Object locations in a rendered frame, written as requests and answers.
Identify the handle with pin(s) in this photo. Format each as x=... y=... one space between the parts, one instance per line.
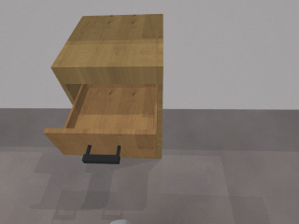
x=101 y=158

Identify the drawer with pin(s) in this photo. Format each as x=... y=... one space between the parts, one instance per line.
x=106 y=116

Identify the cabinet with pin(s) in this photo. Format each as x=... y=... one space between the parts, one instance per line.
x=115 y=49

